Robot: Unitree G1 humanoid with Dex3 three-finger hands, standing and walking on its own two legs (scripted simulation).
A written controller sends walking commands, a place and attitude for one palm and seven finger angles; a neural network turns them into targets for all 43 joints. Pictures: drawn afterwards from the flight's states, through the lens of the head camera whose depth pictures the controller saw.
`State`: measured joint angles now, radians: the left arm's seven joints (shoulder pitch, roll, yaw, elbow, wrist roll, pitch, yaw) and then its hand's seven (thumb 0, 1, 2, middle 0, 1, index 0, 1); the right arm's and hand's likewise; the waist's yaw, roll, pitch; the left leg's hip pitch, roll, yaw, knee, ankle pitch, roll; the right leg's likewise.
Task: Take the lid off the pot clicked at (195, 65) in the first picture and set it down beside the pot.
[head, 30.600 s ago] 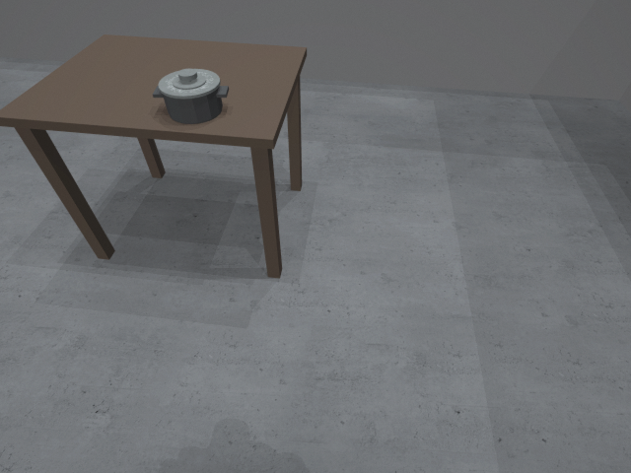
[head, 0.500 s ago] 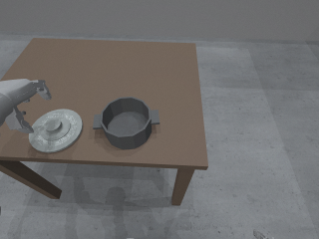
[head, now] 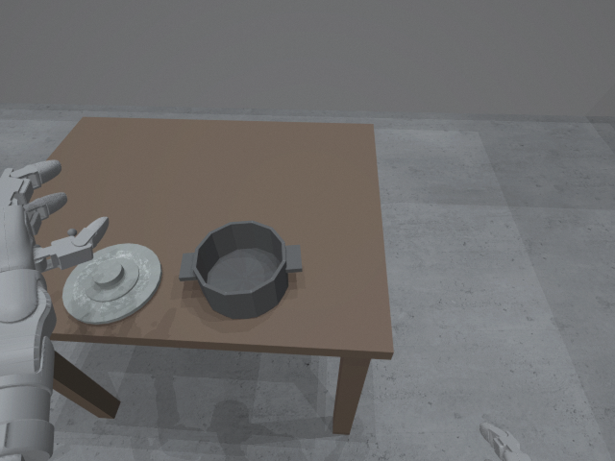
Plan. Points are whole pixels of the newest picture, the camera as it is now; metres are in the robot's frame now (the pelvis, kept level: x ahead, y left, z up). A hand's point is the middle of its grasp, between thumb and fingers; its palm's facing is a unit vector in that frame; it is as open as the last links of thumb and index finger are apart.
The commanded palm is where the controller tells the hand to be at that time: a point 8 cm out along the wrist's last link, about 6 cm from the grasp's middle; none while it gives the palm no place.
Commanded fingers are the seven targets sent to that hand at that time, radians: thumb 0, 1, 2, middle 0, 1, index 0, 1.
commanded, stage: draw the hand back to the body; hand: left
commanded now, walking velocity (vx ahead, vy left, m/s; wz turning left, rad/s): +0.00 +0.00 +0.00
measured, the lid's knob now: (108, 273) +0.42 +0.38 -0.07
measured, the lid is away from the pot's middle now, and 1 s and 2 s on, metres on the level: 0.24 0.24 0.24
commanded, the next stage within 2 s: step back with the hand held close in 1.28 s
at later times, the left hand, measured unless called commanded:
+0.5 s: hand (65, 286) +0.26 +0.27 +0.15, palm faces +0.49 -0.82 -0.29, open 7.8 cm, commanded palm +0.20 +0.30 +0.17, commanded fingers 0.00 0.90 0.90 -0.20 -0.30 -0.20 -0.30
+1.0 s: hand (48, 362) +0.18 +0.24 +0.15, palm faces +0.42 -0.84 -0.34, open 7.4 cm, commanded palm +0.12 +0.28 +0.17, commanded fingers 0.00 0.90 0.90 -0.20 -0.30 -0.20 -0.30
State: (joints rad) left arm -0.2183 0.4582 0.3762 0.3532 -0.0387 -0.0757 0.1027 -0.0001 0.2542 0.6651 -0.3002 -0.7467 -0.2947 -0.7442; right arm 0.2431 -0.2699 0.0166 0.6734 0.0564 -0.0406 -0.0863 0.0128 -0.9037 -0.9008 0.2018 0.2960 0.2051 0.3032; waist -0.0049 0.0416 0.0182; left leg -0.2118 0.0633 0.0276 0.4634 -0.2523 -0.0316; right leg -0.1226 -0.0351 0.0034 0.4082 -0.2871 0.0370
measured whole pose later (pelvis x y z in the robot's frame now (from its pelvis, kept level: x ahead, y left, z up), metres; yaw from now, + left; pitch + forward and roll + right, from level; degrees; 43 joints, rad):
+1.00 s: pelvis -0.02 -0.01 +0.00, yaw +0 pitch -5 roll -1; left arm 0.41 0.31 0.29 -0.34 -0.08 -0.10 0.10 0.01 0.89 0.90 -0.21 -0.31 -0.20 -0.30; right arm 0.17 -0.22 0.02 0.67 0.01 -0.13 -0.08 0.02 -0.90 -0.90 0.20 0.30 0.20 0.30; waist 0.05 0.06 0.03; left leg -0.12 0.07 0.02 0.42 -0.21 -0.04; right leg -0.04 -0.03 -0.01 0.38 -0.25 0.03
